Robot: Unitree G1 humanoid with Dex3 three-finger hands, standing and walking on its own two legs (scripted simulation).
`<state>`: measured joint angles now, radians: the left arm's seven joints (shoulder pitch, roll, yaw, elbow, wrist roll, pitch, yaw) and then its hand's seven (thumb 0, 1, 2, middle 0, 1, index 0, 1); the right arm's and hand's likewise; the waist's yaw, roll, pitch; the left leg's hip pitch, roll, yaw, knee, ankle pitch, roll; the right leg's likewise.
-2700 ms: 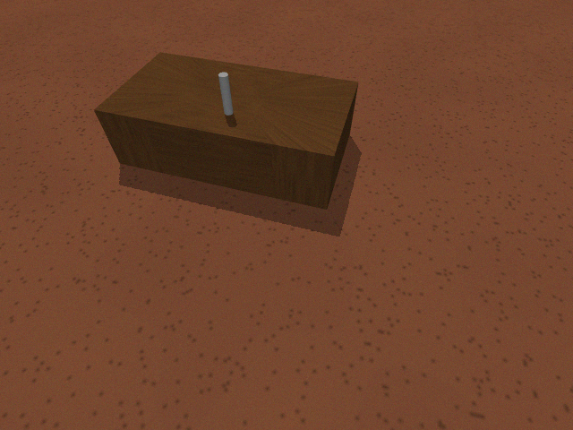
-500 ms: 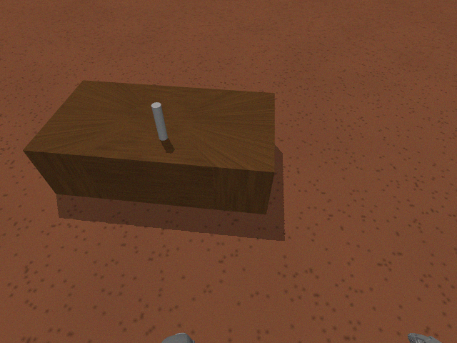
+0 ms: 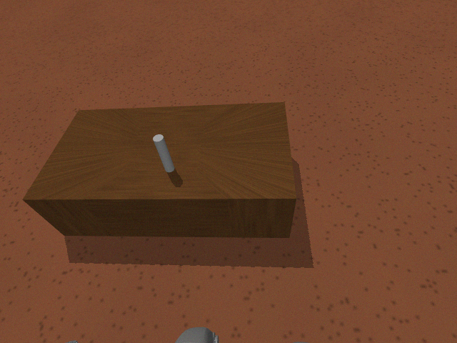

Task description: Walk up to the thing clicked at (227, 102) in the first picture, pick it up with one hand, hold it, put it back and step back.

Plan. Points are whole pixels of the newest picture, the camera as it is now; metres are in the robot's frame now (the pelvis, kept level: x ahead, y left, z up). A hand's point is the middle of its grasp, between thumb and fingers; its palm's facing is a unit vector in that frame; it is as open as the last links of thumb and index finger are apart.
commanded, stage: walk up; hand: left
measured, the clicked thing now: (164, 154) +0.86 +0.31 -0.33
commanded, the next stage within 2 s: none
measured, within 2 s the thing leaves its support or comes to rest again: neither
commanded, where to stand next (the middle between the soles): +0.38 +0.18 m, yaw -3 degrees
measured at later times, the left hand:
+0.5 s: hand (55, 300) +0.23 +0.41 -0.13, palm faces -0.09 -0.90 -0.42, open 7.4 cm
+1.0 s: hand (37, 255) +0.36 +0.53 -0.16, palm faces -0.06 -0.89 -0.45, open 7.4 cm
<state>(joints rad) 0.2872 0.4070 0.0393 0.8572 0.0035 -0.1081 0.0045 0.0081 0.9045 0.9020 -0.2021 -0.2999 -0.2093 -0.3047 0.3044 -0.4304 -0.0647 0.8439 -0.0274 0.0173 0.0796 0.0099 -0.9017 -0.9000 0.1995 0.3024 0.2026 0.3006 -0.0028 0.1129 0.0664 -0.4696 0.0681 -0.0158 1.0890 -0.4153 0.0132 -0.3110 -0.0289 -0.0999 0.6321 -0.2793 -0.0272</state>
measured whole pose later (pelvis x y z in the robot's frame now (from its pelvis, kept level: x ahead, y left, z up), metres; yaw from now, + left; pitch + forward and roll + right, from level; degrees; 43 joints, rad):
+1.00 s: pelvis +0.30 +0.23 -0.02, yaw -4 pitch -2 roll +0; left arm 0.28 0.46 0.04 0.94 0.00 -0.02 0.02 0.01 0.91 0.90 -0.20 -0.30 -0.21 -0.30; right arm 0.20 -0.41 -0.05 0.88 -0.01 -0.03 0.02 0.00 -0.90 -0.90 0.20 0.30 0.20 0.30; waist 0.03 -0.02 0.08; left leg -0.45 0.07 0.06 0.81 -0.32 0.00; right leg -0.42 -0.08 0.05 1.01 -0.52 -0.03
